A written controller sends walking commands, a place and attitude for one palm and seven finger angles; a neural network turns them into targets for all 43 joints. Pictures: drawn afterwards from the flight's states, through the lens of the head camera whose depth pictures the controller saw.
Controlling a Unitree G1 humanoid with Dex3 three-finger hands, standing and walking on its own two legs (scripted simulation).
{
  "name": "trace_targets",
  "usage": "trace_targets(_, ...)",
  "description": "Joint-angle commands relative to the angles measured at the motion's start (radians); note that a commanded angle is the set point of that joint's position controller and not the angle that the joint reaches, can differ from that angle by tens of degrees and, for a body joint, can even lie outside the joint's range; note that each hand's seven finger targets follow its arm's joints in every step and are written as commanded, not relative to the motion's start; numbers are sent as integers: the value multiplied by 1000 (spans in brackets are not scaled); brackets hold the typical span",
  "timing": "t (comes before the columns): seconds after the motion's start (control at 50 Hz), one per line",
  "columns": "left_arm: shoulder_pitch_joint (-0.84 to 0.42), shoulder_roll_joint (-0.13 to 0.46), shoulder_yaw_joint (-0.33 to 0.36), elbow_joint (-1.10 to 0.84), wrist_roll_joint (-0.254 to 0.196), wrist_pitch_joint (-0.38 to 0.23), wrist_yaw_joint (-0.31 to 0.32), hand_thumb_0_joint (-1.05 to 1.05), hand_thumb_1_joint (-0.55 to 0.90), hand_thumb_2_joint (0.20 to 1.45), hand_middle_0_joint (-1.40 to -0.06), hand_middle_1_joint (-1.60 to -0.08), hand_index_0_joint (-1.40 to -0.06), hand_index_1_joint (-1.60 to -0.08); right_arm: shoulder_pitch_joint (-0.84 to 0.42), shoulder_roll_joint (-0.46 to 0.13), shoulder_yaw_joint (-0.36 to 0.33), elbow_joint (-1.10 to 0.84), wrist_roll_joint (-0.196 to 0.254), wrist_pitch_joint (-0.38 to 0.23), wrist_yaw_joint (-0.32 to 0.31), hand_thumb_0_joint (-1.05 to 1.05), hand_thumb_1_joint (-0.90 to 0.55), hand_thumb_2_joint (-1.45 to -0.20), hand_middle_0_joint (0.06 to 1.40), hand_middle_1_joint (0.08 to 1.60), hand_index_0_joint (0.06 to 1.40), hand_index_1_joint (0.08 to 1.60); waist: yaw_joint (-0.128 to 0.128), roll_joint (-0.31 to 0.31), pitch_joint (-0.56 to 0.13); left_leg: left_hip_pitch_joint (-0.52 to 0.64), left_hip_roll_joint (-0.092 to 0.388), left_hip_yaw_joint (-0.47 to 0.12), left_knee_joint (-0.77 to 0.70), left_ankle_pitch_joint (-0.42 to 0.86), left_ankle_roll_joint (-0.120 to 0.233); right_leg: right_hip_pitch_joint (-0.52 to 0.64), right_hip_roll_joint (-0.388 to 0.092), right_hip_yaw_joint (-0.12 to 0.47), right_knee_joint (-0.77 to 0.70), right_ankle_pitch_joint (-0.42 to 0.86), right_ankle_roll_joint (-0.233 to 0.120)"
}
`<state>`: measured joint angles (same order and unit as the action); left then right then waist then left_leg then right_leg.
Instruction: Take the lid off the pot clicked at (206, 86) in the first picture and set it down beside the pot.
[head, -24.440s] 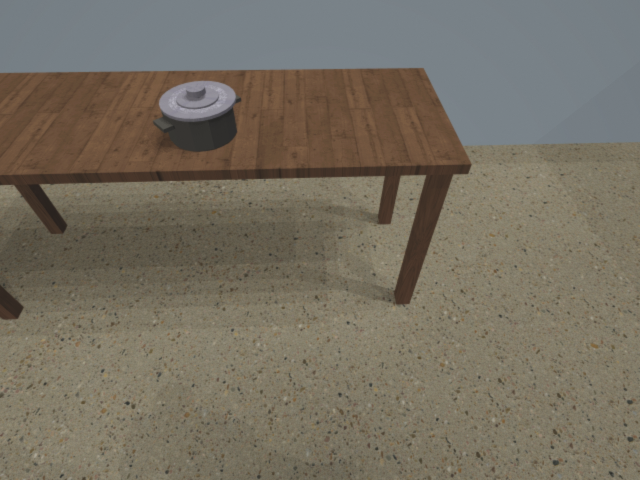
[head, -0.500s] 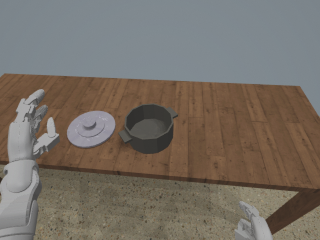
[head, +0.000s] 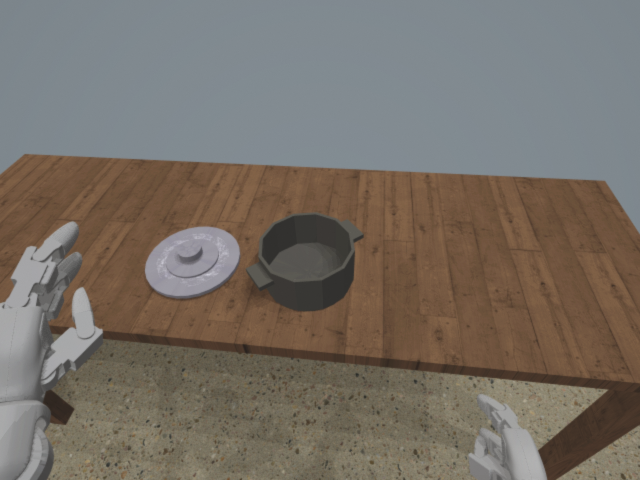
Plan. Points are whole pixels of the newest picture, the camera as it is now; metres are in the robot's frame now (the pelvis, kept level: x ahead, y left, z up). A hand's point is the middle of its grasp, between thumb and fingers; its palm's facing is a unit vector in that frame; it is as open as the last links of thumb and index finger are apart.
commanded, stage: draw the hand back to the body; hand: left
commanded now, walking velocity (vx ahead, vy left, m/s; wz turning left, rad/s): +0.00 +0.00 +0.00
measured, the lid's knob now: (190, 251) +0.52 +0.32 -0.06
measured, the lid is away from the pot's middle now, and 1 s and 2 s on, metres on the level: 0.23 0.23 0.23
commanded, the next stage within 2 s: step back with the hand held close in 0.26 s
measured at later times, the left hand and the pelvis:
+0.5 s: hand (54, 337) +0.19 +0.27 +0.17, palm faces +0.39 -0.81 -0.43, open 7.4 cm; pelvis -0.01 +0.02 +0.00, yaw -2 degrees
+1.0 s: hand (49, 379) +0.16 +0.26 +0.15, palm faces +0.30 -0.82 -0.49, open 7.4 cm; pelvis -0.05 +0.03 -0.02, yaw -2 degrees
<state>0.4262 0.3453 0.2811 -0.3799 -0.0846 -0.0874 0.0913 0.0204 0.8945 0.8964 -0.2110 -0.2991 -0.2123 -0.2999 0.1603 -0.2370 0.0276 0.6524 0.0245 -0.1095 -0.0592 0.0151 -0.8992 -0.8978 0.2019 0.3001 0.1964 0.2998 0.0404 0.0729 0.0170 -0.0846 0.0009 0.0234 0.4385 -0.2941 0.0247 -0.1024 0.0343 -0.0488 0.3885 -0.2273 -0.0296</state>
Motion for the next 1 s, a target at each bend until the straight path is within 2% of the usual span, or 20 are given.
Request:
trace_targets(0.0,-14,159,100,-255,-4,-66,20,0,900,900,-200,-300,-200,-300,-149,-99,-37,-170,3,-50,-3,0,-900,-900,200,300,200,300,7,-11,-73,9,53,-26,-44,250,11,-25,-69,24,-65,176,-2)
trace_targets(0.04,-1,201,134,-311,-3,-72,26,0,900,900,-200,-300,-200,-300,-147,-101,-40,-176,2,-52,-5,0,-900,-900,200,300,200,300,8,-19,-80,9,55,-35,-42,237,10,-23,-68,26,-61,165,-4)
trace_targets(0.08,68,177,126,-325,2,-73,26,0,900,900,-200,-300,-200,-300,-147,-92,-40,-179,0,-58,-5,0,-900,-900,200,300,200,300,15,-3,-104,15,54,-33,-38,262,10,-15,-67,25,-54,180,-5)
trace_targets(0.18,26,152,104,-283,5,-60,31,0,900,900,-200,-300,-200,-300,-143,-96,-37,-173,-1,-49,-16,0,-900,-900,200,300,200,300,2,-36,-48,2,54,-42,-42,221,11,-51,-65,25,-63,134,-4)
trace_targets(0.26,22,159,98,-355,11,-62,31,0,900,900,-200,-300,-200,-300,-145,-95,-33,-186,-5,-54,-11,0,-900,-900,200,300,200,300,9,3,-86,11,50,-48,-43,253,8,-23,-66,27,-50,161,-8)
trace_targets(0.34,25,177,120,-324,10,-52,36,0,900,900,-200,-300,-200,-300,-140,-97,-34,-180,-4,-52,-10,0,-900,-900,200,300,200,300,13,-6,-54,-5,55,-57,-47,246,1,-29,-63,24,-45,148,-12)
trace_targets(0.36,-164,351,305,-435,3,-119,42,0,900,900,-200,-300,-200,-300,-115,-108,-36,-219,-2,-31,-17,0,-900,-900,200,300,200,300,-5,-64,48,-63,70,-52,-43,123,28,-127,-111,180,-103,215,-6)
trace_targets(0.38,-83,278,263,-320,10,-135,36,0,900,900,-200,-300,-200,-300,-97,-93,-40,-187,-12,-22,-18,0,-900,-900,200,300,200,300,-18,-174,56,-73,63,-65,-23,87,29,-130,-134,193,-114,196,-8)
trace_targets(0.4,-19,214,214,-267,15,-136,24,0,900,900,-200,-300,-200,-300,-97,-100,-49,-191,-15,-14,-13,0,-900,-900,200,300,200,300,-22,-196,44,-59,63,-56,-3,98,32,-137,-145,215,-115,218,-5)
trace_targets(0.46,51,152,151,-313,23,-163,8,0,900,900,-200,-300,-200,-300,-108,-107,-53,-213,-13,-9,-2,0,-900,-900,200,300,200,300,-24,-47,-60,-48,86,-52,-30,188,38,-68,-149,176,-31,318,7)
trace_targets(0.52,142,171,172,-360,33,-171,10,0,900,900,-200,-300,-200,-300,-104,-109,-67,-241,-10,2,8,0,-900,-900,200,300,200,300,-21,-30,-143,-43,125,-74,-25,375,45,-29,-138,130,46,397,22)
trace_targets(0.54,158,211,209,-391,37,-180,15,0,900,900,-200,-300,-200,-300,-112,-111,-71,-245,-10,3,12,0,-900,-900,200,300,200,300,-23,-12,-169,-49,139,-88,-27,407,47,-20,-134,126,66,380,22)
trace_targets(0.58,224,215,230,-411,38,-187,18,0,900,900,-200,-300,-200,-300,-105,-103,-78,-264,-9,13,16,0,-900,-900,200,300,200,300,-25,-22,-191,-72,152,-97,-16,472,47,-19,-129,101,97,355,26)
trace_targets(0.64,258,275,288,-470,37,-198,29,0,900,900,-200,-300,-200,-300,-101,-102,-88,-278,-5,17,16,0,-900,-900,200,300,200,300,-30,26,-206,-96,182,-124,-15,550,46,-41,-126,83,150,242,28)
trace_targets(0.7,282,247,273,-475,29,-199,31,0,900,900,-200,-300,-200,-300,-81,-92,-91,-280,-8,9,13,0,-900,-900,200,300,200,300,-33,88,-168,-113,215,-133,-21,606,51,-99,-114,51,193,63,35)
trace_targets(0.78,248,230,256,-468,29,-200,37,0,900,900,-200,-300,-200,-300,-49,-102,-93,-265,-14,-12,9,0,-900,-900,200,300,200,300,-39,90,-110,-190,243,-153,-38,518,59,-104,-113,39,229,-35,34)
trace_targets(0.88,183,199,225,-417,30,-185,42,0,900,900,-200,-300,-200,-300,-35,-112,-89,-257,-10,-22,0,0,-900,-900,200,300,200,300,-43,13,-67,-294,245,-152,-44,294,64,-77,-131,43,242,-19,34)
trace_targets(0.92,170,195,222,-408,33,-183,45,0,900,900,-200,-300,-200,-300,-33,-112,-88,-261,-6,-21,-4,0,-900,-900,200,300,200,300,-43,-5,-54,-356,226,-150,-32,137,65,-60,-138,61,228,9,27)
trace_targets(0.94,161,223,241,-425,37,-184,50,0,900,900,-200,-300,-200,-300,-38,-111,-89,-264,-3,-21,-6,0,-900,-900,200,300,200,300,-43,-29,-66,-367,203,-143,-12,79,61,-46,-147,82,207,65,20)
trace_targets(0.98,175,205,227,-428,32,-187,51,0,900,900,-200,-300,-200,-300,-29,-102,-91,-271,2,-17,-7,0,-900,-900,200,300,200,300,-50,-106,-74,-351,131,-120,67,-31,41,-90,-189,152,132,159,-12)
